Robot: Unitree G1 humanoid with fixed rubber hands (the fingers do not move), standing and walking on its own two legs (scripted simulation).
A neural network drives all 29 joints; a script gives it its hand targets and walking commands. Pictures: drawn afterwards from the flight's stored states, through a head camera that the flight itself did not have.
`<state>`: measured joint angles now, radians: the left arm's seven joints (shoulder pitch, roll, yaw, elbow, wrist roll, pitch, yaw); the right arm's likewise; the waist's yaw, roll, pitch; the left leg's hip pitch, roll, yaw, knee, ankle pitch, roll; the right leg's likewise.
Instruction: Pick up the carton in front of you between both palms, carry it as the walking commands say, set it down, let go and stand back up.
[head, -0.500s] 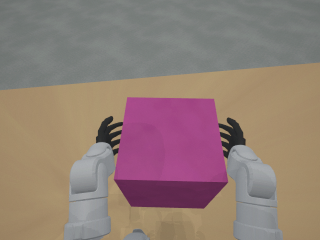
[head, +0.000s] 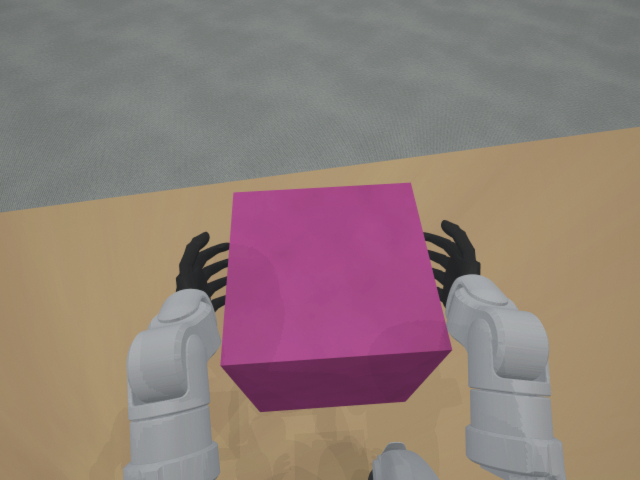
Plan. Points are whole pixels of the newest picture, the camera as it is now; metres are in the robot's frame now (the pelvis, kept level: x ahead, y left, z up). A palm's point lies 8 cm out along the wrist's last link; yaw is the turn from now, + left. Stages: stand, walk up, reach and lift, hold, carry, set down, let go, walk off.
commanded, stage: carry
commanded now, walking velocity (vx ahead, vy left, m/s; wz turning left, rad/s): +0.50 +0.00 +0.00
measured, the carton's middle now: (328, 308) +0.34 -0.01 +0.02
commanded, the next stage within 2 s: none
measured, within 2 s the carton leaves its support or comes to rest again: neither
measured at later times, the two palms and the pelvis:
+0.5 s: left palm (223, 156) +0.63 +0.15 +0.05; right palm (393, 147) +0.65 -0.15 +0.04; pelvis +0.32 -0.02 -0.03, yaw +1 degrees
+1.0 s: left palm (230, 79) +0.95 +0.17 +0.02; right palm (361, 75) +0.94 -0.13 +0.02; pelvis +0.62 +0.03 -0.06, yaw +0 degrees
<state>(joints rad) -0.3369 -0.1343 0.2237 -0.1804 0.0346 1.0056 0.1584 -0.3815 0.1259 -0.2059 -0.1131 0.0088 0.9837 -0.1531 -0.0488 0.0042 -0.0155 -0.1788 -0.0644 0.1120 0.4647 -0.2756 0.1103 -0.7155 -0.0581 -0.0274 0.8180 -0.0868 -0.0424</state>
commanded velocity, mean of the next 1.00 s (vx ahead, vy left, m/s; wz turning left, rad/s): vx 0.39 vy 0.00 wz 0.00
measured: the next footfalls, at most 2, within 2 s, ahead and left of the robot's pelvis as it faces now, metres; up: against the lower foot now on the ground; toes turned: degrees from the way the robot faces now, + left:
right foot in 0.16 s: +0.29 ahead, -0.07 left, -0.03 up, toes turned -4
left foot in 0.66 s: +0.61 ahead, +0.07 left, -0.06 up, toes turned +5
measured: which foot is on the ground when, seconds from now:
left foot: down 0.00-0.18, up 0.20-0.64, down 0.66-1.00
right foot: up 0.00-0.14, down 0.16-0.66, up 0.68-1.00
